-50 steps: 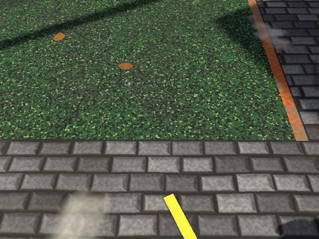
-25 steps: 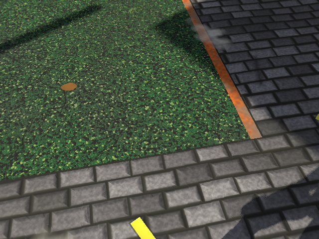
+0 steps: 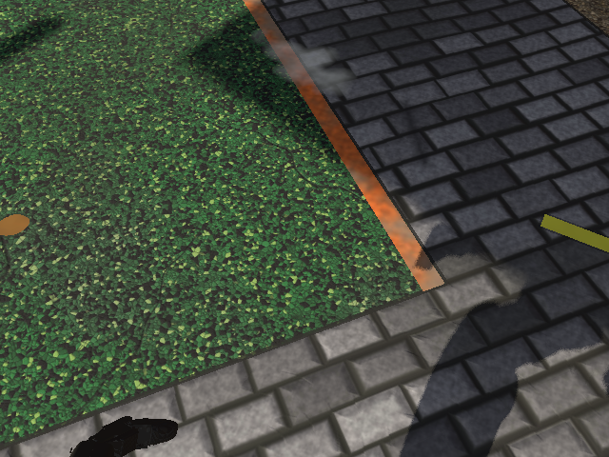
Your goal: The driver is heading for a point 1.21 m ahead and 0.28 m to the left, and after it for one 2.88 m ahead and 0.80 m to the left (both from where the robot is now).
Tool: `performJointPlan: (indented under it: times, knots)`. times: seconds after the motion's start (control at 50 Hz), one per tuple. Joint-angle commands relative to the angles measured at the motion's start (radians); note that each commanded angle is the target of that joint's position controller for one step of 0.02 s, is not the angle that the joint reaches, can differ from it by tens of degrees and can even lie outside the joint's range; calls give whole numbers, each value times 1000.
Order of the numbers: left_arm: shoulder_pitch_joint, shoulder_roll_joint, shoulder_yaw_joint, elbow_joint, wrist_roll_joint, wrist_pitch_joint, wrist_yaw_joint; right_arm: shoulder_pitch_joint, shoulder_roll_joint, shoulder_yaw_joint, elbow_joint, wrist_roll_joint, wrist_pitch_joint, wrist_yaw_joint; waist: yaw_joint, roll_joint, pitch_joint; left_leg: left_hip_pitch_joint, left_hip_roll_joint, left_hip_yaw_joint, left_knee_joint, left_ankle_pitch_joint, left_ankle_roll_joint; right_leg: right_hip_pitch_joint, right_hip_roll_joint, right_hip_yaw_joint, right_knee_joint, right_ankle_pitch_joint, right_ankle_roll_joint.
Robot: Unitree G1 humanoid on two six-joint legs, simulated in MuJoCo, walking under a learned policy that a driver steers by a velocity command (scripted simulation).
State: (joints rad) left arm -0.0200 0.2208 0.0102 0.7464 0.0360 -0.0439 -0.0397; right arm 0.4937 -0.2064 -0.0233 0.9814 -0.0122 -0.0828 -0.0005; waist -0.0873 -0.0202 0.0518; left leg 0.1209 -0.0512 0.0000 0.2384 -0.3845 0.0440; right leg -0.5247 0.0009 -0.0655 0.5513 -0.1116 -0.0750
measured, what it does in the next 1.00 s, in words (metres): walks ahead, turning left: right foot, then left foot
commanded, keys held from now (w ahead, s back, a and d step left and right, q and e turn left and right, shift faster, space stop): w+q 0.76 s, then w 0.06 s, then w+e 0.18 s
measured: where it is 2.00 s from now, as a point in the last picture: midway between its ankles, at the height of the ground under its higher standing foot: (184, 224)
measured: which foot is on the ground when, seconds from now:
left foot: down 0.00-0.02, up 0.04-0.54, down 0.56-1.00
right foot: up 0.00-0.00, down 0.02-0.58, up 0.60-1.00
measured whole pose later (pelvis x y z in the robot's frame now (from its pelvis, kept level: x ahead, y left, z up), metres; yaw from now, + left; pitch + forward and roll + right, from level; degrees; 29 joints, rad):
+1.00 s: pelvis +0.53 +0.11 +0.01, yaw +26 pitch +1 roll +1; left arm 0.09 0.25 0.03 0.78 0.03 -0.02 -0.03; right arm 0.40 -0.25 -0.05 0.92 -0.02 -0.07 0.00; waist -0.06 -0.05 0.05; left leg 0.08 -0.14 -0.06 0.18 -0.27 0.13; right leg -0.64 -0.09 -0.05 0.68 0.00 -0.02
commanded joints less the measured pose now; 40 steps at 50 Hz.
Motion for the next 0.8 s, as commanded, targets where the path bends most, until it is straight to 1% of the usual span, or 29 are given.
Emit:
performJointPlan:
  times: [0.02,0.04,0.06,0.08,0.1,0.12,0.14,0.16,0.18,0.24,0.3,0.34,0.38,0.44,0.46,0.5,0.52,0.54,0.56,0.58,0.6,0.62,0.64,0.66,0.68,0.7,0.72,0.76,0.8]
  knots:
    - [341,162,58,52,16,-30,36,-31,-178,-32,-44,8,-5,-6,222,66,-171,-233,193,-64,438,899,76,540,-9,43,-83,1,-67]
    - [477,261,81,61,43,-36,52,-1,-98,-12,-89,25,-6,0,242,-84,-322,-482,105,-14,761,454,51,814,-303,372,-104,-145,-125]
    - [457,284,88,60,30,-24,43,101,-71,-14,-76,36,7,-9,186,-194,-395,-676,-14,-16,1002,-160,43,863,-487,721,-223,-165,-207]
    - [379,202,73,55,-5,-17,38,11,-163,-41,-69,8,19,-14,169,-46,-247,-719,52,-77,1034,-61,55,715,-416,637,-256,-254,-177]
    - [290,140,56,47,-10,-22,36,-45,-137,-40,-82,7,17,-4,136,-41,-112,-718,85,-75,995,22,55,565,-370,485,-308,-227,-149]
    - [253,105,48,49,-8,-30,34,-67,-110,-37,-79,4,21,2,115,-38,-54,-691,113,-69,955,67,53,474,-322,377,-347,-155,-116]
    - [249,89,44,58,-10,-38,38,-66,-105,-40,-74,-10,34,9,95,-58,-26,-662,127,-64,931,84,45,413,-288,294,-367,-91,-92]
    - [251,79,41,69,-13,-46,41,-54,-91,-40,-70,-18,48,18,75,-63,-17,-636,133,-58,921,97,37,374,-266,230,-385,-44,-78]
    - [268,81,42,78,-15,-58,41,-62,-80,-41,-74,-19,58,24,69,-59,-19,-633,132,-52,919,109,32,363,-264,193,-395,8,-77]
    - [307,96,50,103,-23,-77,43,-151,-67,-44,-109,-20,74,38,62,-47,5,-732,149,-38,891,200,18,383,-251,86,-427,89,-74]
    - [351,85,47,128,-18,-76,46,-261,-62,-41,-151,-18,75,48,75,-44,32,-809,152,-16,789,311,6,410,-228,-6,-431,169,-68]
    - [366,88,46,140,-19,-76,48,-338,-50,-32,-179,-17,70,55,86,-40,45,-792,141,17,655,382,3,416,-211,-65,-421,230,-58]
    - [397,104,48,154,-19,-74,53,-415,-42,-22,-208,-20,68,63,107,-41,52,-762,128,66,539,419,12,445,-220,-102,-414,288,-51]
    - [453,125,52,182,-17,-63,63,-493,-51,-18,-245,-24,67,70,129,-36,61,-752,107,117,436,373,46,554,-251,-137,-376,400,-45]
    - [459,132,53,188,-15,-56,67,-497,-57,-19,-251,-26,67,69,124,-39,55,-736,91,130,414,335,62,592,-259,-151,-342,489,-41]
    - [451,158,58,193,-12,-44,76,-459,-75,-27,-247,-28,69,62,95,-66,13,-652,32,166,395,228,102,648,-268,-182,-220,781,-34]
    - [445,175,62,193,-9,-34,79,-403,-90,-35,-234,-29,69,57,67,-79,-24,-585,-3,177,389,166,127,661,-272,-192,-116,898,-34]
    - [442,192,67,190,-8,-23,78,-314,-112,-47,-209,-29,64,52,30,-81,-78,-481,-35,172,360,124,154,648,-275,-193,37,911,-36]
    - [430,198,69,181,-11,-15,74,-168,-145,-67,-163,-36,54,41,-37,-45,-156,-280,-52,141,274,148,187,553,-260,-206,262,774,-17]
    - [437,157,59,148,-10,-18,68,-49,-238,-98,-138,-45,53,24,-73,63,-251,-38,147,-125,241,42,244,321,-221,-203,568,340,13]
    - [423,88,52,68,-27,-27,46,-112,-326,-119,-167,-22,65,20,1,281,-313,205,391,-713,94,39,409,-121,30,-91,924,-430,78]
    - [292,161,61,40,-16,-42,41,-99,-303,-115,-169,-4,78,14,-43,87,-252,170,382,-669,32,117,387,-245,-18,83,929,-355,68]
    - [258,140,54,25,-29,-57,37,-148,-260,-103,-160,1,76,5,-8,45,-138,53,365,-528,25,214,356,-254,-67,93,860,-256,60]
    - [284,135,53,42,-29,-62,40,-187,-209,-90,-155,1,68,3,47,-24,-58,-88,317,-433,12,364,308,-186,-101,90,751,-211,62]
    - [288,129,53,43,-11,-49,41,-219,-186,-83,-156,6,58,-1,83,-31,-35,-170,262,-355,7,453,276,-124,-121,98,683,-207,73]
    - [317,120,51,51,6,-28,39,-242,-168,-75,-163,9,48,-2,108,-16,-44,-218,225,-303,-2,507,260,-64,-126,98,645,-200,86]
    - [323,114,51,49,14,-9,35,-235,-167,-72,-163,13,36,0,117,-4,-54,-239,204,-283,-5,553,258,-42,-124,92,618,-201,98]
    - [297,101,48,32,16,12,28,-203,-193,-77,-153,16,22,4,120,14,-49,-268,172,-252,-17,581,252,-56,-119,72,552,-165,119]
    - [225,97,46,7,13,18,23,-159,-197,-77,-142,13,18,4,97,37,-26,-265,157,-231,-40,581,227,-104,-122,55,465,-77,129]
